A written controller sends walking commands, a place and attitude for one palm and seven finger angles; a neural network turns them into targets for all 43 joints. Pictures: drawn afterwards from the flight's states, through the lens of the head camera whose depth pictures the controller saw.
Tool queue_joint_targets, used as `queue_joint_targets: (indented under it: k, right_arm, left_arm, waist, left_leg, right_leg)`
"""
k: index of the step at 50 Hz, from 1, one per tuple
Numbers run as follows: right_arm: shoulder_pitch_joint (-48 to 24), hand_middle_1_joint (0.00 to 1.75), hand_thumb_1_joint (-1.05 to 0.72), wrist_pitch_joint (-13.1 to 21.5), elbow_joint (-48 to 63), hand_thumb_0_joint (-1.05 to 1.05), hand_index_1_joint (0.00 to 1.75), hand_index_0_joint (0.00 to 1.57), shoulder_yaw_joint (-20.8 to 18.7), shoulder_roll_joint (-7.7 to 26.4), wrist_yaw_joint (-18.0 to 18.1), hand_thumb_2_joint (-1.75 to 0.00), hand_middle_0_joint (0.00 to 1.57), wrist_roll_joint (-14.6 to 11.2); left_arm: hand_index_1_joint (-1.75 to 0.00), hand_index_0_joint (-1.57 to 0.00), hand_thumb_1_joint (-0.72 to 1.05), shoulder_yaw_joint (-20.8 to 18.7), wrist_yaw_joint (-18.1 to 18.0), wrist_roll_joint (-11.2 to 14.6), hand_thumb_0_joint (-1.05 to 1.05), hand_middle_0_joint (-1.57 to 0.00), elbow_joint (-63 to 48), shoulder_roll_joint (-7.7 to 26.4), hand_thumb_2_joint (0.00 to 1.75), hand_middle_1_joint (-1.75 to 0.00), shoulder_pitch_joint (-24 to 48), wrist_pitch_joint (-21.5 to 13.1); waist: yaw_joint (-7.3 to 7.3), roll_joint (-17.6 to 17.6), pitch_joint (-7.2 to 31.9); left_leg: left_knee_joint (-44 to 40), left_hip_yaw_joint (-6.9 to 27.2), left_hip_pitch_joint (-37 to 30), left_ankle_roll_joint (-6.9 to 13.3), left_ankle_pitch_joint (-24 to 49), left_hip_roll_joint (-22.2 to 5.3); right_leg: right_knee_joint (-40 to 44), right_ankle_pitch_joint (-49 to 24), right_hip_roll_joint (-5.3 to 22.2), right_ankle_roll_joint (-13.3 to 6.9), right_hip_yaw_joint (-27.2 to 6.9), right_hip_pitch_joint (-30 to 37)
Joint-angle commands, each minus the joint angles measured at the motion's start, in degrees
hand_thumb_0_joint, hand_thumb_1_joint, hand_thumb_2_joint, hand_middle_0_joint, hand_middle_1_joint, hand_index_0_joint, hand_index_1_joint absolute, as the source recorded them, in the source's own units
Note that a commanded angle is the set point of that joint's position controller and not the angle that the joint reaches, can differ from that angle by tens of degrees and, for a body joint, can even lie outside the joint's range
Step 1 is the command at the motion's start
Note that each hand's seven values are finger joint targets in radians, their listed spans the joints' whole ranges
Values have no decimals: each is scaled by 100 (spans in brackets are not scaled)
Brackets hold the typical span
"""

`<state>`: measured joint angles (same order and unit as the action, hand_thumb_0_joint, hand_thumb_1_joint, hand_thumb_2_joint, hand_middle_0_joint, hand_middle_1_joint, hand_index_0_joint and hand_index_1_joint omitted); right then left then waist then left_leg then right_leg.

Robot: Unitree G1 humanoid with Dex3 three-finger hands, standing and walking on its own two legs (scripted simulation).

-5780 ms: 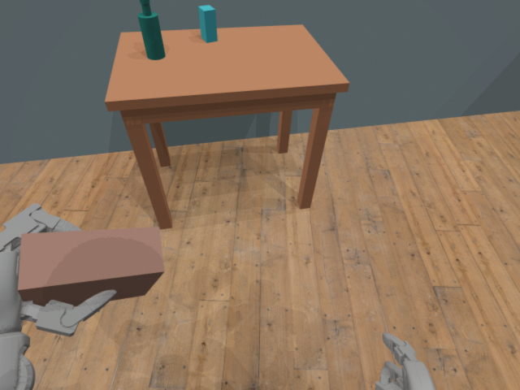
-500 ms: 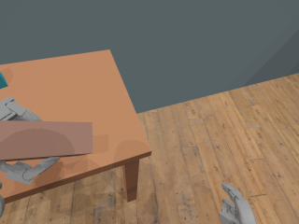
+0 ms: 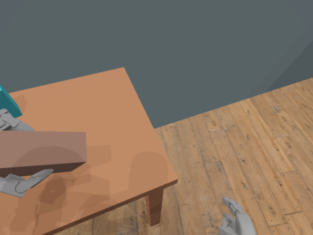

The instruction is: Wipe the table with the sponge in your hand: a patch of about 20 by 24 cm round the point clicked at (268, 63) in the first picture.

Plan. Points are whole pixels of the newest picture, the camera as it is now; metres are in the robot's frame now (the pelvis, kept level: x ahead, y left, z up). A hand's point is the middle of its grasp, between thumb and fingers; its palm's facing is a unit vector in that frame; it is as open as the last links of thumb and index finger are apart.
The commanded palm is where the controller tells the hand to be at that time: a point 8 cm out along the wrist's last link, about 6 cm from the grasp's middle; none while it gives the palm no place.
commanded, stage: come to a stop and stand still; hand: left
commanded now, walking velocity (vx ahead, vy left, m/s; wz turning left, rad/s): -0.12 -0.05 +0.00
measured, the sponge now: (54, 154) +0.23 +0.21 +0.15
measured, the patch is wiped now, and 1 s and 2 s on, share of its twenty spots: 0.00 0.00 0.00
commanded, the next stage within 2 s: look again from close up in 1.00 s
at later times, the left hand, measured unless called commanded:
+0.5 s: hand (33, 152) +0.24 +0.26 +0.15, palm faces +0.18 -0.88 -0.44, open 9.6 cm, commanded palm +0.18 +0.32 +0.18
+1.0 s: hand (15, 140) +0.26 +0.31 +0.15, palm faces +0.33 -0.85 -0.42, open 9.6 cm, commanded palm +0.20 +0.33 +0.18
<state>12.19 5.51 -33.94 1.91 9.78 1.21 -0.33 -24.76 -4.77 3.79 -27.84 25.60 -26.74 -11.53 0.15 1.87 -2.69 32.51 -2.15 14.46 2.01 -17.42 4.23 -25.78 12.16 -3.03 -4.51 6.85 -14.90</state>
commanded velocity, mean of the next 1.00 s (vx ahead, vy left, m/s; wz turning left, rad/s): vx -0.01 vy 0.00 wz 0.00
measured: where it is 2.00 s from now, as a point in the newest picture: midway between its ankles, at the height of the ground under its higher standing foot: outside the picture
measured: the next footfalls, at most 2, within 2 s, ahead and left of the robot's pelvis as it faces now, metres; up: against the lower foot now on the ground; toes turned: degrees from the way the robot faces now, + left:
none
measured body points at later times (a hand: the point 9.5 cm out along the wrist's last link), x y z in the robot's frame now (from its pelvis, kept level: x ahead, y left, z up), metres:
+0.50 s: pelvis +0.00 +0.05 +0.00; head +0.03 +0.05 +0.45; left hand +0.22 +0.30 +0.17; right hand +0.13 -0.19 -0.08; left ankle +0.02 +0.09 -0.73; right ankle +0.03 -0.08 -0.73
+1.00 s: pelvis +0.04 +0.05 +0.00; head +0.07 +0.07 +0.45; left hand +0.24 +0.35 +0.17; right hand +0.23 -0.17 -0.06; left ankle +0.02 +0.09 -0.73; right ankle +0.03 -0.08 -0.73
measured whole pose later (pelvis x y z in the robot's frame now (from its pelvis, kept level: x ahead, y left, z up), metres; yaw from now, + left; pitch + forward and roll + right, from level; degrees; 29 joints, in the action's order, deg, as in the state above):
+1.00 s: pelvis +0.04 +0.05 +0.00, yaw -1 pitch +2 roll -2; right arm 9.6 4.6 -31.0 1.0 11.4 0.8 -1.0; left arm -22.6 -2.6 3.1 -25.5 23.6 -24.1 -11.0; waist 2.0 -1.6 -2.4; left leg 28.9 -1.1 13.4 5.0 -17.1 5.0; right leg -26.3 14.3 0.5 0.3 4.9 -13.3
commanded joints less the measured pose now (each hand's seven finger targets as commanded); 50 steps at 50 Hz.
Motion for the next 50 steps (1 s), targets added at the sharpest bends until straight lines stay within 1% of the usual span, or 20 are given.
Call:
queue_joint_targets:
  k: [1, 3, 5, 7, 9, 10, 11, 13, 15, 16, 18, 24, 26, 29, 31, 36, 39, 43, 47, 50]
  right_arm:
    - [-386, 30, -90, 342, 831, 0, 30, 20, -396, 834, 122, -90, 20, -147]
    - [-444, 30, -90, 350, 797, 0, 30, 20, -355, 807, 166, -90, 20, -73]
    - [-615, 30, -90, 328, 765, 0, 30, 20, -276, 755, 238, -90, 20, 11]
    - [-829, 30, -90, 405, 798, 0, 30, 20, -286, 805, 308, -90, 20, 32]
    - [-733, 30, -90, 436, 848, 0, 30, 20, -336, 830, 317, -90, 20, 8]
    - [441, 30, -90, 794, 582, 0, 30, 20, -278, 1002, 233, -90, 20, 226]
    - [-194, 30, -90, 623, 201, 0, 30, 20, -291, 699, 230, -90, 20, -106]
    - [-374, 30, -90, 572, 598, 0, 30, 20, -366, 851, 127, -90, 20, -41]
    - [-79, 30, -90, 578, 657, 0, 30, 20, -434, 961, -19, -90, 20, -133]
    - [-147, 30, -90, 599, 690, 0, 30, 20, -445, 921, -126, -90, 20, -190]
    - [-213, 30, -90, 518, 899, 0, 30, 20, -404, 988, -253, -90, 20, -195]
    - [-404, 30, -90, 488, 1108, 0, 30, 20, -383, 929, 21, -90, 20, -121]
    - [-519, 30, -90, 494, 1111, 0, 30, 20, -351, 960, 110, -90, 20, -106]
    - [-359, 30, -90, 609, 1048, 0, 30, 20, -325, 848, 133, -90, 20, -27]
    - [-335, 30, -90, 726, 966, 0, 30, 20, -313, 810, 40, -90, 20, -11]
    - [-72, 30, -90, 726, 817, 0, 30, 20, -423, 837, -168, -90, 20, 15]
    - [-83, 30, -90, 449, 871, 0, 30, 20, -469, 949, -169, -90, 20, 16]
    - [-215, 30, -90, 176, 990, 0, 30, 20, -457, 949, -48, -90, 20, -113]
    - [-417, 30, -90, 119, 1097, 0, 30, 20, -368, 853, 56, -90, 20, -138]
    - [-444, 30, -90, 216, 1122, 0, 30, 20, -348, 868, 76, -90, 20, -61]
  left_arm:
    - [-160, -120, 10, -99, -262, 95, 0, -120, -997, 297, 130, -160, 538, -112]
    - [-160, -120, 10, -76, -351, 61, 0, -120, -1273, 358, 130, -160, 708, -111]
    - [-160, -120, 10, -26, -433, -50, 0, -120, -1552, 415, 130, -160, 872, -127]
    - [-160, -120, 10, 117, -510, -145, 0, -120, -2027, 415, 130, -160, 1193, -227]
    - [-160, -120, 10, -143, -545, -178, 0, -120, -1726, 607, 130, -160, 914, -254]
    - [-160, -120, 10, -3124, -448, -1175, 0, -120, -2755, 4980, 130, -160, 6558, -956]
    - [-160, -120, 10, -1919, -282, -606, 0, -120, -393, 2984, 130, -160, 5365, -707]
    - [-160, -120, 10, -630, 2, -187, 0, -120, 429, 1279, 130, -160, 3366, -550]
    - [-160, -120, 10, -228, 170, 3, 0, -120, 474, 807, 130, -160, 2060, -646]
    - [-160, -120, 10, 294, 275, 133, 0, -120, 525, 44, 130, -160, 1167, -614]
    - [-160, -120, 10, 390, 276, 60, 0, -120, -447, 95, 130, -160, 525, -643]
    - [-160, -120, 10, -915, -8, -63, 0, -120, -863, 1231, 130, -160, 629, -644]
    - [-160, -120, 10, -1187, -20, -108, 0, -120, -1244, 1647, 130, -160, 1267, -689]
    - [-160, -120, 10, -810, 49, -165, 0, -120, -1345, 1413, 130, -160, 1786, -805]
    - [-160, -120, 10, -517, 102, -221, 0, -120, -1543, 1191, 130, -160, 1867, -817]
    - [-160, -120, 10, -125, 99, -227, 0, -120, -1189, 496, 130, -160, 624, -617]
    - [-160, -120, 10, -343, 106, -147, 0, -120, -848, 610, 130, -160, 371, -464]
    - [-160, -120, 10, -650, 94, 18, 0, -120, -629, 783, 130, -160, 421, -401]
    - [-160, -120, 10, -351, 92, 34, 0, -120, -1140, 592, 130, -160, 644, -375]
    - [-160, -120, 10, -100, 37, -64, 0, -120, -1769, 594, 130, -160, 1024, -378]
  waist:
    - [-51, -1259, 1611]
    - [-46, -959, 1087]
    - [-12, -288, 706]
    - [68, 753, 590]
    - [117, 833, 617]
    - [191, -10, -768]
    - [-18, 733, 65]
    - [128, 353, 445]
    - [227, 663, 1015]
    - [201, 815, 1113]
    - [251, 882, 1072]
    - [244, -1168, 697]
    - [181, -450, 723]
    - [180, 977, 850]
    - [167, 1320, 1120]
    - [159, 591, 1461]
    - [172, 106, 1107]
    - [133, -658, 1174]
    - [97, 136, 1254]
    - [127, 730, 1360]
  left_leg:
    - [1272, 631, 136, -632, 1548, -411]
    - [300, 783, 29, -370, -554, -518]
    - [-773, 600, -367, -201, 14, -484]
    - [-1504, 1181, -78, 45, 409, -1004]
    - [-1770, 1376, 731, 111, -428, -1236]
    - [-574, 634, 1536, 195, 763, -947]
    - [6, 825, 403, 47, 245, -878]
    - [-393, 637, 38, -134, 137, -582]
    - [-544, 581, -169, -62, 352, -603]
    - [-920, 806, -304, -6, 318, -760]
    - [-1582, 1130, 410, 85, -164, -1079]
    - [-1867, 1350, 866, -38, -482, -1164]
    - [-1805, 1349, 734, -70, -346, -1126]
    - [-1723, 1404, 480, -189, 278, -1150]
    - [-1376, 1209, -169, -353, 1413, -1033]
    - [-713, 1071, -1511, -701, 5039, -1188]
    - [-654, 1058, -925, -912, 4994, -1189]
    - [-229, 928, -285, -822, 4090, -920]
    - [-696, 876, -532, -525, 3145, -917]
    - [-807, 982, -891, -570, 4109, -1045]
  right_leg:
    - [322, -3315, 1811, -860, -2056, 1274]
    - [616, -1732, 2066, -654, -1978, 506]
    - [775, 484, 1409, -152, -1535, -28]
    - [306, 666, 746, 223, -1091, 246]
    - [238, 557, 689, 284, -1098, 954]
    - [871, 110, 740, 987, -1395, -80]
    - [974, 709, 1580, -41, -1552, -703]
    - [951, 410, 1125, 112, -1653, -99]
    - [841, 341, 1131, 378, -1630, 264]
    - [549, 270, 953, 426, -1372, 299]
    - [11, 190, 727, 461, -940, 788]
    - [114, 220, 644, 382, -787, 1065]
    - [-108, 164, 622, 376, -861, 981]
    - [-351, -188, 643, 310, -766, 979]
    - [-377, -350, 605, 245, -712, 756]
    - [-461, -143, 545, 260, -469, 86]
    - [-114, -441, 611, 216, -299, 367]
    - [33, -1881, 885, -21, -559, 1004]
    - [-46, -1501, 911, 115, -739, 729]
    - [-304, -1325, 757, 208, -590, 674]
